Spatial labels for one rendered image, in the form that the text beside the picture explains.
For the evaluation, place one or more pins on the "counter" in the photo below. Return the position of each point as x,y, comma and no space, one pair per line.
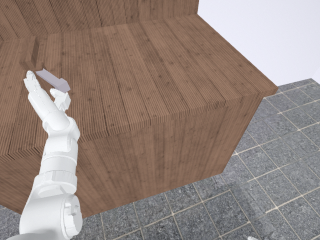
160,98

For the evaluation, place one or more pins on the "robot left upper arm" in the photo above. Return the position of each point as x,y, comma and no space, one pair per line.
56,217

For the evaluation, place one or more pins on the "tap lever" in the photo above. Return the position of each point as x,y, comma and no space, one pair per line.
59,84

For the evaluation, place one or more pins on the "left robot forearm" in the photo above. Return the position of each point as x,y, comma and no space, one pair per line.
57,173

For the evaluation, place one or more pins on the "left robot hand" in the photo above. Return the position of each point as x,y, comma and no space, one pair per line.
40,100

